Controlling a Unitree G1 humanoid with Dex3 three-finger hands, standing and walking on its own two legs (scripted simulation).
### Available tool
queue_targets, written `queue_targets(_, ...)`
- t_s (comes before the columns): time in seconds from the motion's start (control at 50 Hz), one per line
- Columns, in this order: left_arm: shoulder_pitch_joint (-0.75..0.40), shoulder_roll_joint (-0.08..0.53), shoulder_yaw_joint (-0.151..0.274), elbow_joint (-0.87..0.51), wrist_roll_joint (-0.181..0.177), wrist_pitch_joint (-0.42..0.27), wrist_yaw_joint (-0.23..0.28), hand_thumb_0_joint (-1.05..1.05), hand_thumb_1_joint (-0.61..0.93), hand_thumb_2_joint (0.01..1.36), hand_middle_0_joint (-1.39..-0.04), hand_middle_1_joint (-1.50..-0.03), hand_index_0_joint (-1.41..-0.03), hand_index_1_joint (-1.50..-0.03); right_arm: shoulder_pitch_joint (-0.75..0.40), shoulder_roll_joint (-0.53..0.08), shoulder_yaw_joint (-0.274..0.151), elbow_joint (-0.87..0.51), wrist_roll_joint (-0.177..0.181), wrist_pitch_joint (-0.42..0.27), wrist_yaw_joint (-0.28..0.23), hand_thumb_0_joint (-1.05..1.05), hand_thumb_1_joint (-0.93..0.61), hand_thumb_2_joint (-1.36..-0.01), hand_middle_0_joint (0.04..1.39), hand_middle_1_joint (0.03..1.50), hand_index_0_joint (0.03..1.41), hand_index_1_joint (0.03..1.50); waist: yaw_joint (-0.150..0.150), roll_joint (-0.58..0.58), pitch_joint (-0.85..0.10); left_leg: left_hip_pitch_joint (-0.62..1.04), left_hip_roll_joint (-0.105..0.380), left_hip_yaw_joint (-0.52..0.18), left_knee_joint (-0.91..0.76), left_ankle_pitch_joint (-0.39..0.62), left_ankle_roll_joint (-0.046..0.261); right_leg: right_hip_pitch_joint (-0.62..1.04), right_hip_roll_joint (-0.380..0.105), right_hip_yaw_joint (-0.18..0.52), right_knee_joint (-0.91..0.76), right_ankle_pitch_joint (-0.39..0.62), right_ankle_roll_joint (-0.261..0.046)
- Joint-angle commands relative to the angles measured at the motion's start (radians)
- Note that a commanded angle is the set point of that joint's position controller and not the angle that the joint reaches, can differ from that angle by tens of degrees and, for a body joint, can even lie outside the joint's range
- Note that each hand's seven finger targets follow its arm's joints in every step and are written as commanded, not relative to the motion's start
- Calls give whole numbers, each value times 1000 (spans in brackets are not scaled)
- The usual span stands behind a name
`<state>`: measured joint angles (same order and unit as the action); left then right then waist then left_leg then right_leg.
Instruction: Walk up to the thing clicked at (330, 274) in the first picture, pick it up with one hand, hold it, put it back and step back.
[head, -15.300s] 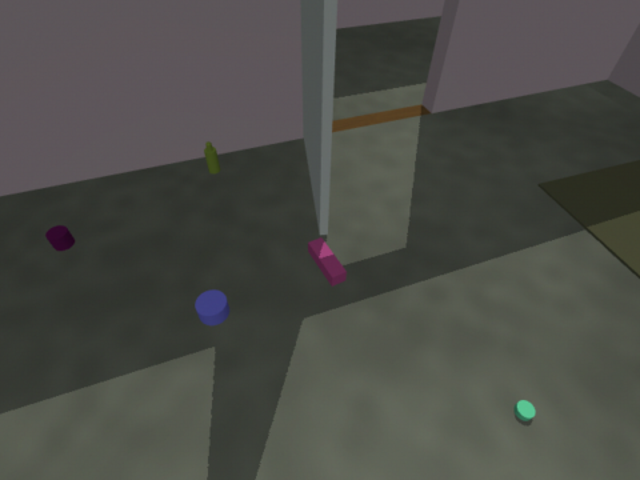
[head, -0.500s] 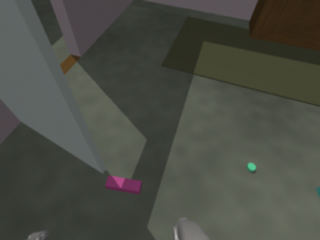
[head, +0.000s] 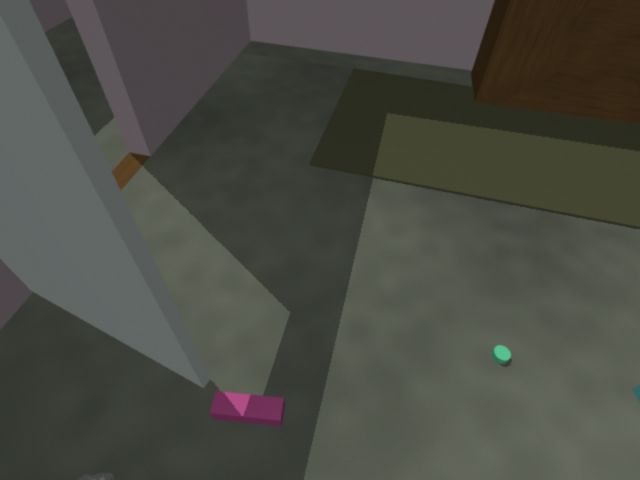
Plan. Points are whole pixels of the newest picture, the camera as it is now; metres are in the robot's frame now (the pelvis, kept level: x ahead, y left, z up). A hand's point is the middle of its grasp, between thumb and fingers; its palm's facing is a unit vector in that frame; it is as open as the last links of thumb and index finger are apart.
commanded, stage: walk up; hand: left
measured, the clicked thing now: (248, 408) +0.43 +0.22 -0.73
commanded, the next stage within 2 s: none
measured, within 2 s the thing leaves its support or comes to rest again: neither
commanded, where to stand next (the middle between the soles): +0.07 -0.05 m, yaw +4 degrees
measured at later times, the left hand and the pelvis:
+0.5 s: hand out of the picture +0.04 +0.20 -0.16, palm faces +0.02 -0.93 -0.37, open 7.3 cm; pelvis +0.01 -0.06 -0.02, yaw +1 degrees
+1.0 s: hand out of the picture +0.11 +0.18 -0.13, palm faces +0.08 -0.92 -0.38, open 7.3 cm; pelvis +0.01 -0.08 +0.01, yaw +4 degrees
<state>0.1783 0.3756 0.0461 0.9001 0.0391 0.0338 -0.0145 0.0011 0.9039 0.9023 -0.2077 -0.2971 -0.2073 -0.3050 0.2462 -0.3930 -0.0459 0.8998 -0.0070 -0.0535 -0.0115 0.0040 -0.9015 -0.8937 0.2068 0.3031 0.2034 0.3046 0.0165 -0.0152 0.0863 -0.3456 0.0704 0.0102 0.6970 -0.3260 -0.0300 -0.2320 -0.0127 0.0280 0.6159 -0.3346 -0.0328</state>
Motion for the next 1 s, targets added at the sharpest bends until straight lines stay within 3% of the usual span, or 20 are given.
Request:
queue_targets(0.0, -60, 163, 50, -130, -5, 23, -14, 0, 900, 900, -200, -300, -200, -300, 188, -263, -93, 31, -22, -28, -67, 0, -900, -900, 200, 300, 200, 300, -63, 33, -86, 314, 47, -71, -285, 211, 33, -304, -11, 18, 165, 28, -66)
queue_targets(0.02, -1, 123, 44, -139, -5, 37, -15, 0, 900, 900, -200, -300, -200, -300, 178, -356, -108, -3, -31, -36, -78, 0, -900, -900, 200, 300, 200, 300, -38, 183, -114, 274, 357, -494, -405, 151, 147, -385, 51, 43, 364, -232, -6)
queue_targets(0.04, -22, 230, 76, -119, 5, 59, -7, 0, 900, 900, -200, -300, -200, -300, 121, -421, -127, -30, -5, -31, -82, 0, -900, -900, 200, 300, 200, 300, -60, 110, -91, 103, 482, -610, -447, 13, 292, -277, -13, 130, 512, -256, 6)
queue_targets(0.06, -15, 248, 82, -108, 4, 59, -9, 0, 900, 900, -200, -300, -200, -300, 54, -397, -127, -36, -9, -33, -90, 0, -900, -900, 200, 300, 200, 300, -25, 61, -54, 68, 455, -573, -421, 23, 317, -292, -31, 151, 585, -214, 3)
queue_targets(0.12, 58, 242, 103, -71, -3, 54, -29, 0, 900, 900, -200, -300, -200, -300, 16, -342, -106, -50, -21, -30, -86, 0, -900, -900, 200, 300, 200, 300, 7, 148, -53, 27, 262, -272, -338, -8, 222, -268, -28, 128, 554, -131, 7)
queue_targets(0.2, 57, 219, 105, -74, 0, 44, -54, 0, 900, 900, -200, -300, -200, -300, 2, -347, -103, -70, -38, -16, -64, 0, -900, -900, 200, 300, 200, 300, -7, 241, -78, 4, 221, -203, -298, -138, 218, -167, -40, 25, 301, -214, 24)
queue_targets(0.26, 182, 201, 112, -4, -2, 22, -38, 0, 900, 900, -200, -300, -200, -300, -61, -315, -79, -77, -39, 10, -43, 0, -900, -900, 200, 300, 200, 300, 60, 154, -106, -151, 137, -103, -117, -129, 167, 85, 19, -63, -7, -77, 6)
queue_targets(0.28, 210, 237, 119, 6, 10, 11, -27, 0, 900, 900, -200, -300, -200, -300, -51, -245, -57, -82, -28, 18, -43, 0, -900, -900, 200, 300, 200, 300, 83, -14, -86, -199, 55, -24, 81, -152, 119, 83, -3, 14, -137, -118, -7)
queue_targets(0.3, 148, 341, 134, -41, 25, -3, -17, 0, 900, 900, -200, -300, -200, -300, -42, -149, -27, -107, -8, 20, -47, 0, -900, -900, 200, 300, 200, 300, 71, -278, -24, -361, -103, -15, 262, -290, 47, -7, -247, 491, -314, -270, -102)
queue_targets(0.32, 30, 408, 132, -82, 26, -6, -12, 0, 900, 900, -200, -300, -200, -300, -88, -222, -53, -93, -3, 21, -68, 0, -900, -900, 200, 300, 200, 300, 57, -225, 20, -244, -82, -141, 342, -313, 52, -206, -344, 603, -354, -274, -215)
queue_targets(0.38, -42, 286, 100, -85, 8, -30, 8, 0, 900, 900, -200, -300, -200, -300, 31, -226, -47, -13, 21, 4, -51, 0, -900, -900, 200, 300, 200, 300, -16, -129, -24, -195, -45, -86, 303, -144, 52, -55, -224, 303, -161, 117, -163)
queue_targets(0.44, -1, 268, 82, -52, -10, -49, 15, 0, 900, 900, -200, -300, -200, -300, 14, -193, -27, 4, 10, -4, -29, 0, -900, -900, 200, 300, 200, 300, -6, -165, -78, -78, -45, -21, 83, -138, 56, 14, -225, 214, -63, 426, -162)
queue_targets(0.48, -27, 255, 67, -40, -31, -49, 20, 0, 900, 900, -200, -300, -200, -300, 33, -175, -27, 25, 1, -10, -22, 0, -900, -900, 200, 300, 200, 300, -39, -114, -91, 85, -65, 4, -166, 86, 70, -33, -215, 143, 42, 568, -122)
queue_targets(0.52, 5, 185, 40, -48, -50, -56, 28, 0, 900, 900, -200, -300, -200, -300, 26, -254, -49, 19, -21, -15, -22, 0, -900, -900, 200, 300, 200, 300, -22, 65, -181, 262, 110, -290, -229, 446, 154, -141, -109, 58, 200, 423, -19)
queue_targets(0.54, 26, 176, 38, -22, -61, -51, 34, 0, 900, 900, -200, -300, -200, -300, -53, -294, -47, -2, -4, -16, -14, 0, -900, -900, 200, 300, 200, 300, 9, 125, -184, 189, 231, -415, -210, 483, 277, -108, -16, -8, 191, 36, 20)
queue_targets(0.56, 22, 196, 42, 6, -52, -56, 42, 0, 900, 900, -200, -300, -200, -300, -84, -282, -44, 0, 2, -11, -6, 0, -900, -900, 200, 300, 200, 300, 16, 132, -175, 115, 241, -397, -195, 489, 303, -26, -22, 12, 132, -135, 11)
queue_targets(0.64, -21, 277, 49, 43, -28, -90, 39, 0, 900, 900, -200, -300, -200, -300, -142, -179, -7, 27, 20, 17, -3, 0, -900, -900, 200, 300, 200, 300, 8, -7, -99, 6, -33, -86, -29, 239, 60, 37, -217, 255, -186, 262, -96)
queue_targets(0.68, -83, 253, 39, 42, -31, -91, 37, 0, 900, 900, -200, -300, -200, -300, -132, -176, -7, 66, 13, 23, -2, 0, -900, -900, 200, 300, 200, 300, -23, 6, -91, 82, -23, -81, -89, 152, 57, -4, -224, 189, -167, 332, -112)
queue_targets(0.78, -130, 209, 29, 85, -32, -92, 38, 0, 900, 900, -200, -300, -200, -300, -166, -165, -2, 99, 12, 22, 14, 0, -900, -900, 200, 300, 200, 300, -11, -82, -128, 178, 18, -106, -163, 373, 82, 43, -115, 61, -208, 332, 4)
queue_targets(0.98, -201, 197, 28, 130, -28, -81, 28, 0, 900, 900, -200, -300, -200, -300, -211, -162, 9, 154, 1, 28, 16, 0, -900, -900, 200, 300, 200, 300, -13, -21, -103, 183, 20, -112, -299, 289, 54, 113, -120, 53, -326, 173, 2)
